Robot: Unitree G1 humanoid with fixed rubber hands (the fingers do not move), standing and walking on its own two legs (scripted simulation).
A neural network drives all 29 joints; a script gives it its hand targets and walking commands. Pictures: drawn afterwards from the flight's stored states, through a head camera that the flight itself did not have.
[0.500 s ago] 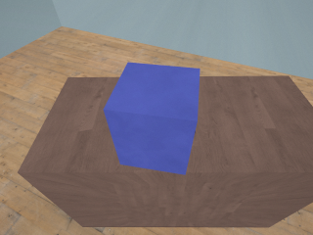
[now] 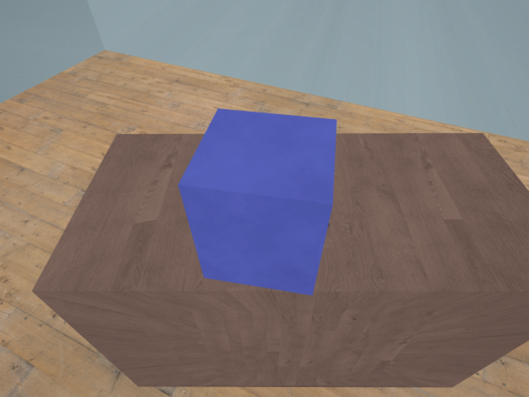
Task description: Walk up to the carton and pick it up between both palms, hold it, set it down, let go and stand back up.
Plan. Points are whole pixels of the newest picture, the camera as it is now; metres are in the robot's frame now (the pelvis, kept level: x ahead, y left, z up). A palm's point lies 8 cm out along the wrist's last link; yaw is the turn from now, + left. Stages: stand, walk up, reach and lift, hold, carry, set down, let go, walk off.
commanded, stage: walk up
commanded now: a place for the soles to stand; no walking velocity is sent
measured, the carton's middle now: (266, 203) +0.45 +0.01 +0.05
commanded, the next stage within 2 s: reach and lift in 0.82 s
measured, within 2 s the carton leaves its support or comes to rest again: neither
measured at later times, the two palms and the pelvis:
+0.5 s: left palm out of the picture +0.11 +0.25 -0.11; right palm out of the picture +0.07 -0.25 -0.11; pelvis +0.02 +0.01 +0.00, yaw -3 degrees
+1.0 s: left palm out of the picture +0.18 +0.24 -0.11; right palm out of the picture +0.11 -0.26 -0.13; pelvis +0.00 +0.01 -0.02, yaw -2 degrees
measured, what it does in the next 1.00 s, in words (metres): stands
